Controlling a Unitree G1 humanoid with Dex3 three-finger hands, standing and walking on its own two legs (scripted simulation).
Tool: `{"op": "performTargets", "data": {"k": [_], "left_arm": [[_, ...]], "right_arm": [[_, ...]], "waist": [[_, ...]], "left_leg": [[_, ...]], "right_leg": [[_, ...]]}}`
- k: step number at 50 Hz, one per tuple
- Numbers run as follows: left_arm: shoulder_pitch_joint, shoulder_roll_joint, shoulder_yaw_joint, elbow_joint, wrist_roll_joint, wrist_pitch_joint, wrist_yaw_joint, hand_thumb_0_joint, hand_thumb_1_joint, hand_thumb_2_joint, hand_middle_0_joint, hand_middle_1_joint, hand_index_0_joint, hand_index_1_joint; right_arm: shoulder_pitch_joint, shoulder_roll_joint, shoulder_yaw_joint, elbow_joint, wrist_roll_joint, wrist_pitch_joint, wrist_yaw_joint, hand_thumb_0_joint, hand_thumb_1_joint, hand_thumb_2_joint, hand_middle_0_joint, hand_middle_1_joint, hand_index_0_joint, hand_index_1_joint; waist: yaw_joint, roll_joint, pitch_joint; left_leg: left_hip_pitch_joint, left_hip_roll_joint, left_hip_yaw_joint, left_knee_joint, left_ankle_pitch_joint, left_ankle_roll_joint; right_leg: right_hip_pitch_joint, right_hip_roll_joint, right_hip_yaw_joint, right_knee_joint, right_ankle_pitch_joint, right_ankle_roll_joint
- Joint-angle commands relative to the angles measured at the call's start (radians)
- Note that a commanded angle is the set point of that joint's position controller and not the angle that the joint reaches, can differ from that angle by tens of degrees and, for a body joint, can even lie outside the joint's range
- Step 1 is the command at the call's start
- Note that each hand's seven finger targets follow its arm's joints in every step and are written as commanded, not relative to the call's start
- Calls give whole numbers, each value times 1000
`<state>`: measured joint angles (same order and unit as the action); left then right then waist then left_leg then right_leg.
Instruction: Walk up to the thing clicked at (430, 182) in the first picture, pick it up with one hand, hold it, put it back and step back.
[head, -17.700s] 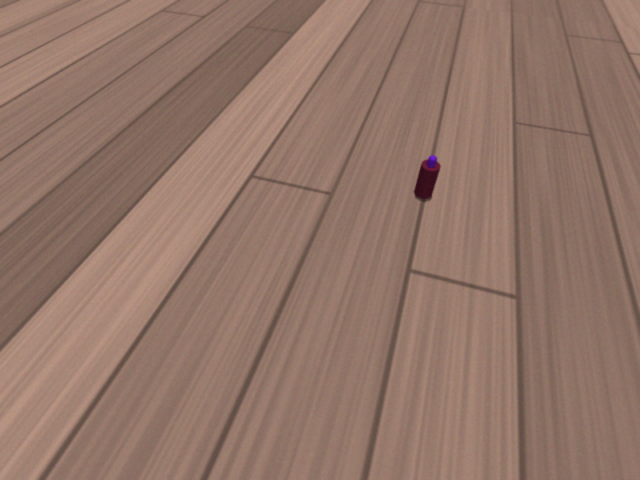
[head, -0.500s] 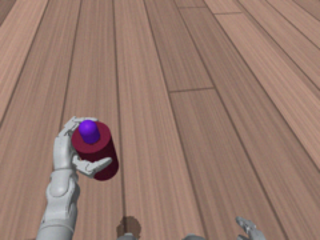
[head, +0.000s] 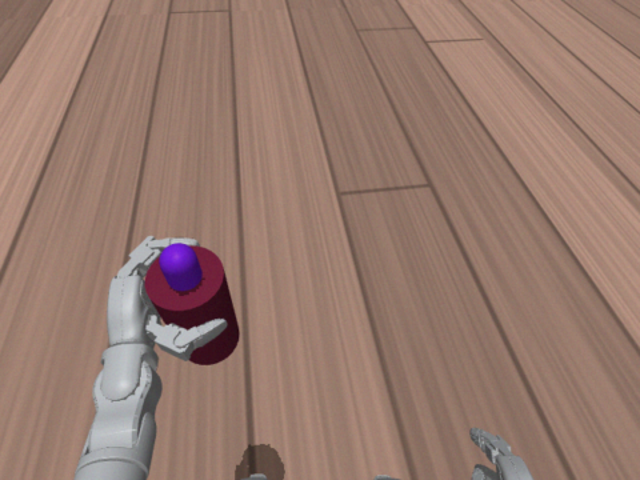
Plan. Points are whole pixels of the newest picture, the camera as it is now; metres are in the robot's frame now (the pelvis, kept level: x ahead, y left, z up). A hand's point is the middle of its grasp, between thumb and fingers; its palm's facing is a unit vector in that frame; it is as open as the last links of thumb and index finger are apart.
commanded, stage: hold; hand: left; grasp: from the side
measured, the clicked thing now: (195, 301) +0.33 +0.17 +0.04
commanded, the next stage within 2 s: none
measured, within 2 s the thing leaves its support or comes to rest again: neither
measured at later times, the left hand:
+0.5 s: hand (184, 302) +0.32 +0.17 +0.05, palm faces +0.16 -0.99 +0.00, open 11.6 cm
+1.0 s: hand (185, 297) +0.32 +0.17 +0.06, palm faces +0.16 -0.99 +0.01, open 11.6 cm
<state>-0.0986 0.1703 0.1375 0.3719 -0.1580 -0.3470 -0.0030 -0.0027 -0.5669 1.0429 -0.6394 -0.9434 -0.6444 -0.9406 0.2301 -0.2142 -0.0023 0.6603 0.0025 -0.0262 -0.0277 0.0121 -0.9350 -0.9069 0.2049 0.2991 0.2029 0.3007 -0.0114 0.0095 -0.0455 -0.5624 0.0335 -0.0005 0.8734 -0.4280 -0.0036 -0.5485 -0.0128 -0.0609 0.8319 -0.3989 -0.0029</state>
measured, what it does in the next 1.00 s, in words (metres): stands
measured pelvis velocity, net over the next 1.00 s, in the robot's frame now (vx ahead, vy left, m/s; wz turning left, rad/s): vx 0.00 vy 0.00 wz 0.00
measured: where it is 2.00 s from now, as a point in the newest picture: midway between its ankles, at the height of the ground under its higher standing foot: outside the picture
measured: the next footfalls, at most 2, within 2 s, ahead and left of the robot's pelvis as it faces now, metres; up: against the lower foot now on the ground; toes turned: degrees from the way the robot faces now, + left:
none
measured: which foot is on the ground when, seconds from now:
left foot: down 0.00-1.00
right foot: down 0.00-1.00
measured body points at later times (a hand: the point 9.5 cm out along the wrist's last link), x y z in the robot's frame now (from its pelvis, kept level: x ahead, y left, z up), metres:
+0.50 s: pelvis +0.00 +0.00 +0.00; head +0.04 +0.01 +0.45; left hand +0.31 +0.23 +0.06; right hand +0.13 -0.24 -0.10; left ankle +0.01 +0.12 -0.70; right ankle +0.01 -0.12 -0.70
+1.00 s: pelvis +0.00 +0.00 +0.00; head +0.04 +0.00 +0.45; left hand +0.31 +0.23 +0.06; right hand +0.13 -0.25 -0.10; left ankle +0.01 +0.12 -0.70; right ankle +0.01 -0.12 -0.70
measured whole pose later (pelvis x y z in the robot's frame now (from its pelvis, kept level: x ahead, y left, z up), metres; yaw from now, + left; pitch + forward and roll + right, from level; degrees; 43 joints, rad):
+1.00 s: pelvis +0.00 +0.00 +0.00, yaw +0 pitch +6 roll -1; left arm -0.09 0.16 0.15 0.38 -0.16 -0.35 -0.01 0.00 -0.56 1.03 -0.64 -0.94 -0.64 -0.94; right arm 0.23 -0.22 -0.01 0.68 0.00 -0.04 -0.03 0.01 -0.93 -0.91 0.20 0.30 0.20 0.30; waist -0.01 0.01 -0.04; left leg -0.54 0.03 -0.01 0.85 -0.42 -0.01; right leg -0.53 -0.01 -0.07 0.81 -0.39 -0.01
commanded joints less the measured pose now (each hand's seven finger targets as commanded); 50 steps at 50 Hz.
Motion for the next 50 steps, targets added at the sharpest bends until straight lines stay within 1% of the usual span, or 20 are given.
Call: {"op": "performTargets", "data": {"k": [1,3,4,7,16,18,19,20,25,26,28,30,35,39,40,42,44,47,49,50], "left_arm": [[-240,106,17,-232,-9,-51,3,0,-8,1107,-1210,-1327,-1228,-1326],[-257,120,28,-254,-10,-49,3,0,-7,1109,-1206,-1325,-1224,-1324],[-251,89,8,-233,-11,-45,3,0,-51,1095,-1203,-1322,-1222,-1320],[-277,125,49,-245,-12,-50,13,0,-8,1101,-1193,-1318,-1211,-1316],[-245,96,21,-236,-7,-56,3,0,-23,1106,-1183,-1316,-1200,-1315],[-209,97,40,-173,-13,-54,-2,0,-14,1095,-1188,-1309,-1206,-1307],[-239,83,18,-193,-14,-57,-5,0,-9,1103,-1174,-1309,-1195,-1305],[-285,129,55,-247,-13,-68,0,0,-6,1108,-1193,-1319,-1210,-1318],[-273,91,17,-230,-17,-83,-9,0,58,1114,-1185,-1319,-1208,-1312],[-294,124,41,-255,-18,-87,-7,0,42,1109,-1183,-1315,-1204,-1310],[-304,147,47,-295,-12,-89,-4,0,30,1105,-1180,-1307,-1197,-1305],[-248,112,24,-233,-11,-76,-7,0,-4,1098,-1183,-1309,-1202,-1306],[-235,85,28,-192,-23,-61,-12,0,-8,1111,-1203,-1319,-1220,-1319],[-258,120,33,-283,-13,-73,-11,0,-2,1097,-1192,-1310,-1213,-1305],[-254,149,67,-270,-12,-74,-6,0,-6,1091,-1178,-1298,-1198,-1294],[-256,117,40,-298,-19,-76,-5,0,10,1092,-1154,-1286,-1174,-1282],[-244,117,51,-257,-18,-72,0,0,-2,1108,-1165,-1299,-1183,-1298],[-248,100,43,-205,-18,-69,-3,0,-14,1120,-1177,-1314,-1195,-1315],[-257,126,57,-219,-13,-73,-6,0,1,1136,-1198,-1328,-1214,-1330],[-254,110,30,-269,-15,-77,-11,0,31,1138,-1203,-1334,-1221,-1332]], "right_arm": [[-33,-136,-46,-123,7,-48,-9,0,-932,-906,199,300,199,300],[-32,-136,-47,-124,8,-48,-10,0,-927,-905,199,300,199,300],[-32,-132,-44,-124,6,-48,-10,0,-929,-904,199,300,199,300],[-37,-132,-46,-121,7,-49,-9,0,-930,-905,199,300,199,300],[-46,-130,-45,-126,6,-52,-5,0,-930,-906,199,300,199,300],[-45,-135,-48,-121,6,-54,-5,0,-930,-906,199,300,199,300],[-39,-129,-44,-121,4,-55,-3,0,-925,-905,199,300,199,300],[-44,-133,-48,-123,6,-57,-4,0,-930,-907,199,300,199,300],[-36,-131,-44,-119,3,-64,-3,0,-922,-904,199,300,199,300],[-33,-141,-49,-116,5,-65,-3,0,-925,-905,199,300,199,300],[-29,-141,-50,-114,6,-60,-5,0,-928,-907,199,300,199,300],[-27,-141,-49,-110,6,-58,-6,0,-928,-906,199,300,199,300],[-51,-136,-51,-119,9,-61,-3,0,-929,-907,199,300,199,300],[-40,-137,-55,-130,7,-63,0,0,-926,-905,199,300,199,300],[-27,-142,-58,-121,7,-60,-3,0,-926,-905,199,300,199,300],[-23,-130,-48,-119,6,-58,-2,0,-925,-906,199,300,199,300],[-16,-132,-51,-108,5,-58,-4,0,-927,-907,199,300,199,300],[-32,-130,-49,-106,5,-56,-3,0,-926,-907,199,300,199,300],[-39,-135,-51,-116,6,-52,-5,0,-927,-908,199,300,199,300],[-37,-138,-53,-123,7,-54,-3,0,-924,-906,199,300,199,300]], "waist": [[-12,6,-245],[-7,7,-258],[-18,7,-246],[-6,-5,-231],[-7,10,-239],[-10,-8,-233],[-15,-12,-225],[-5,7,-223],[-14,11,-259],[-3,35,-273],[2,55,-292],[-12,18,-261],[-14,-38,-170],[-3,19,-274],[-3,13,-290],[-5,14,-294],[-11,5,-289],[-19,-8,-205],[-8,2,-220],[-5,13,-247]], "left_leg": [[120,-25,-9,-141,228,7],[129,-25,-5,-139,261,7],[129,-23,-8,-140,251,7],[112,-26,-5,-143,227,10],[134,-23,-11,-162,219,6],[126,-22,-11,-153,236,8],[111,-22,-13,-150,235,8],[109,-24,-8,-153,207,9],[139,-23,-15,-154,223,5],[155,-23,-15,-156,240,2],[175,-22,-15,-155,273,-1],[168,-20,-15,-158,262,2],[85,-23,-11,-161,166,13],[147,-29,-6,-148,248,7],[160,-27,-8,-145,276,7],[160,-27,-7,-139,300,6],[154,-25,-8,-134,305,9],[101,-22,-12,-146,221,11],[114,-25,-9,-153,207,11],[135,-26,-9,-158,219,9]], "right_leg": [[135,21,22,-123,254,-7],[144,19,25,-124,286,-7],[132,21,23,-125,277,-6],[143,16,25,-133,258,-4],[146,20,20,-132,241,-10],[137,22,19,-130,258,-8],[136,22,18,-128,260,-8],[127,17,23,-135,238,-7],[139,21,19,-123,246,-10],[147,20,19,-118,255,-13],[157,21,19,-117,280,-14],[149,23,17,-126,273,-12],[107,18,18,-150,198,-5],[161,16,22,-133,272,-7],[169,19,21,-127,297,-6],[185,18,23,-123,325,-6],[170,19,23,-122,335,-4],[116,17,21,-129,258,-5],[125,15,23,-139,238,-6],[147,15,22,-136,247,-8]]}}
